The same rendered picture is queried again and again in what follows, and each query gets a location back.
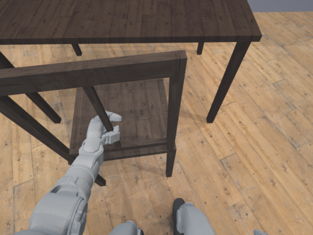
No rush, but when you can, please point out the robot left thigh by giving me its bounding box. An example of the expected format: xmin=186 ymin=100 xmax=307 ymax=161
xmin=109 ymin=223 xmax=141 ymax=235

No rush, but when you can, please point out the chair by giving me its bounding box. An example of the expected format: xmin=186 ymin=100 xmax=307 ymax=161
xmin=0 ymin=50 xmax=187 ymax=187

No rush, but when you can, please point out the robot left hand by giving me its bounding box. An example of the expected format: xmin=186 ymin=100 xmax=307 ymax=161
xmin=87 ymin=110 xmax=122 ymax=145

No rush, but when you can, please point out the robot left upper arm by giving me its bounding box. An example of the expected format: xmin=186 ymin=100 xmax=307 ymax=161
xmin=12 ymin=192 xmax=88 ymax=235

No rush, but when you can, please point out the robot right foot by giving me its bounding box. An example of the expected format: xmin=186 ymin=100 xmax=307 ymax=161
xmin=173 ymin=198 xmax=185 ymax=235

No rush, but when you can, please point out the robot left forearm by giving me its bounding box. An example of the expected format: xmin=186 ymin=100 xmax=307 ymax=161
xmin=28 ymin=137 xmax=104 ymax=230

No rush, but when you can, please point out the table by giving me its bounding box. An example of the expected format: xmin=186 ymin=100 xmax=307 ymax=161
xmin=0 ymin=0 xmax=262 ymax=123

